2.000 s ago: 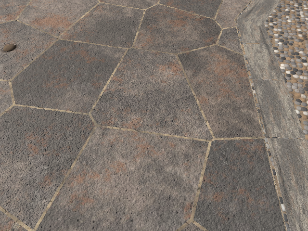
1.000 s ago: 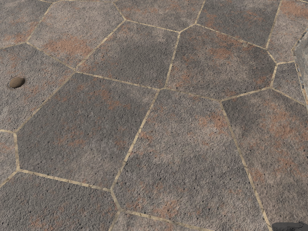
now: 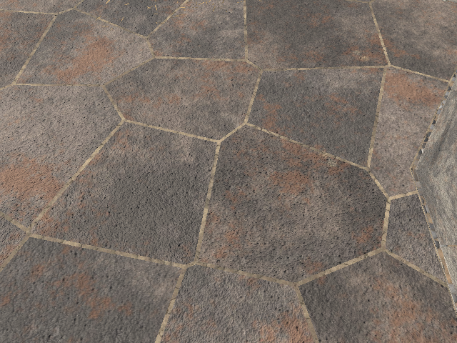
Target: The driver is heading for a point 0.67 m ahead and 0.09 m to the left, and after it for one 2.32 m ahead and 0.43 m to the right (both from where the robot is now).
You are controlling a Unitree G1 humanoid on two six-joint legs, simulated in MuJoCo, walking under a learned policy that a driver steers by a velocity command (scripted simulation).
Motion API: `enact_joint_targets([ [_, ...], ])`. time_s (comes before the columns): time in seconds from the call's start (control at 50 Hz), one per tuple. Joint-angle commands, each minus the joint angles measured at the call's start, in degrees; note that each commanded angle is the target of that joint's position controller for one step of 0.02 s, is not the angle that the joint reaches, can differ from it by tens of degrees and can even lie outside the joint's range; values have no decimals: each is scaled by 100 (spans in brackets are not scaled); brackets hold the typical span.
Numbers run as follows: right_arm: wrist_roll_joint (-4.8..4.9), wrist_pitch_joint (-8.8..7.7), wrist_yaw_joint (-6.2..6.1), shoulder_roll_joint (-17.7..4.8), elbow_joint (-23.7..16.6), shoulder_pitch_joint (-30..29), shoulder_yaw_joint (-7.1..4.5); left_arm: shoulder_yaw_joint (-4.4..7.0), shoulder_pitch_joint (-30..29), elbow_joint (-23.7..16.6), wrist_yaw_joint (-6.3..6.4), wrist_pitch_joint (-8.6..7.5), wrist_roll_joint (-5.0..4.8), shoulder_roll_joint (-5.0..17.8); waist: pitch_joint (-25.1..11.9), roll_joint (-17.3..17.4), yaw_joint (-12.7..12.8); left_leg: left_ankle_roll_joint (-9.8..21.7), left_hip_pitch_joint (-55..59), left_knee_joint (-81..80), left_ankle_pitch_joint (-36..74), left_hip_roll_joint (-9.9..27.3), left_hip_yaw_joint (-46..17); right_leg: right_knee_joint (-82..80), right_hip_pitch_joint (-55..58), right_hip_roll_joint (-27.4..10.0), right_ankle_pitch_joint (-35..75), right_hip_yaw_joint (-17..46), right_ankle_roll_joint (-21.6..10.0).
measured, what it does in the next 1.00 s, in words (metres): walks ahead: left foot, then right foot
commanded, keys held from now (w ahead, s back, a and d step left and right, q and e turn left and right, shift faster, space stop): w+q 0.12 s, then q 0.24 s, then e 0.44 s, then w+e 0.20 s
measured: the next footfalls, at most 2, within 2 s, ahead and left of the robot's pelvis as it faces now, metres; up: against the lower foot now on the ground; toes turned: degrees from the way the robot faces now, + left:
left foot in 0.18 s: +0.27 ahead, +0.15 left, +0.00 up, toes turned +10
right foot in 0.66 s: +0.38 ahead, -0.05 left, +0.00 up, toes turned +12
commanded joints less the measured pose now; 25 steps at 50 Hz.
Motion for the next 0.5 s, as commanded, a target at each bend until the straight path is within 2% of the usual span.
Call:
enact_joint_targets([
  [0.02,-11,-45,131,-74,-461,-336,44,217,-421,-369,62,-75,-68,927,334,-467,-81,116,306,-745,492,66,117,-756,-412,-1644,1441,328,-883],
  [0.08,-17,-13,208,-208,-691,-696,11,286,-247,-230,61,35,-182,1072,447,-447,-7,332,144,-1144,56,-1,273,-497,217,-1828,1578,177,-756],
  [0.1,-27,-2,226,-255,-755,-732,-11,308,-222,-198,62,81,-214,1134,423,-475,-36,424,207,-1218,-210,-87,388,-288,389,-1864,1971,115,-703],
  [0.12,-38,15,233,-332,-798,-659,-53,332,-247,-189,68,122,-240,1222,300,-546,-131,534,461,-1254,-510,-251,556,65,504,-1858,2827,27,-637],
  [0.14,-62,34,230,-474,-771,-346,-139,352,-347,-213,82,176,-267,1305,73,-630,-355,646,967,-1296,-764,-512,774,767,532,-1773,4062,-89,-535],
  [0.16,-70,38,201,-712,-583,465,-296,334,-455,-249,97,239,-301,1276,-370,-541,-825,802,2030,-1631,-490,-868,961,1970,308,-1538,4776,-270,-350],
  [0.18,-79,68,97,-1141,-379,1289,-496,253,-319,-302,118,223,-239,1084,-892,-162,-1166,1013,3572,-1836,490,-871,565,3520,-650,-1229,3896,-324,-7],
  [0.2,-88,70,8,-1945,-457,1149,-624,5,294,-625,79,133,73,303,-1371,1615,-474,2091,5623,-1945,1575,799,-2345,5912,-3334,-120,-1549,-183,529],
  [0.22,-117,-16,55,-1629,-801,1180,-498,-22,138,-544,36,-8,-7,615,-2651,934,-799,2642,5963,-2635,1666,1478,-4051,6853,-3636,193,-2684,1341,532],
  [0.24,-136,-85,109,-1265,-811,977,-385,70,-469,-694,20,-44,-227,952,-2179,331,-931,2349,5636,-2710,2054,1281,-3207,6872,-3955,-98,-2259,1609,394],
  [0.26,-59,-127,104,-1083,-755,757,-347,20,-666,-765,69,-62,-208,829,-1495,52,-747,2097,4904,-2677,2166,995,-2502,6414,-4051,-310,-1805,1525,305],
  [0.28,-12,-119,69,-901,-772,447,-308,35,-717,-711,140,-42,-74,845,-1050,-188,-569,1890,4181,-2730,2251,781,-2059,5978,-3918,-510,-1456,1507,314],
  [0.3,-71,-101,23,-785,-848,219,-259,81,-659,-699,173,30,-36,940,-914,-76,-369,1816,3544,-2859,2465,651,-1787,5729,-3486,-618,-1233,1552,304],
  [0.32,-148,-78,1,-789,-916,79,-254,93,-591,-695,178,118,-32,951,-854,-1,-239,1785,3103,-2980,2622,559,-1688,5581,-3171,-587,-1112,1547,321],
  [0.34,-179,-75,-19,-825,-928,10,-268,75,-500,-672,184,185,-13,855,-864,-9,-157,1807,2870,-3020,2901,513,-1565,5383,-3028,-531,-1046,1499,379],
  [0.38,-168,-67,-79,-876,-880,-14,-274,17,-376,-593,207,271,6,677,-940,-32,-79,1774,2688,-3020,3285,423,-1206,4854,-2926,-441,-751,1413,502],
  [0.44,-143,-19,-164,-657,-743,-43,-166,-74,-491,-512,182,330,-11,485,-1080,107,-172,1560,2709,-3029,2989,273,-742,3927,-2693,-524,107,1365,597],
  [0.48,-215,-17,-172,-443,-610,-94,-61,-115,-689,-495,135,341,-54,406,-1037,213,-259,1409,2596,-3143,2467,189,-503,3231,-2284,-612,693,1385,574],
  [0.5,-259,-29,-156,-413,-533,-82,-31,-117,-808,-495,114,343,-73,422,-949,244,-329,1372,2551,-3211,2176,201,-461,2964,-2114,-610,876,1371,544],
])
Velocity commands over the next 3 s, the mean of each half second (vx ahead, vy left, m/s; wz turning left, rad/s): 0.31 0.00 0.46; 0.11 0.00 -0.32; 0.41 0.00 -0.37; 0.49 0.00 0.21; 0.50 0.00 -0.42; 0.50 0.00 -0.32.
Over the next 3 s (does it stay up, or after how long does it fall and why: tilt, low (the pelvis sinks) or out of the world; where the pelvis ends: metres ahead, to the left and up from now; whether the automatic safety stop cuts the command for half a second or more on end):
stays up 1.32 -0.14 -0.02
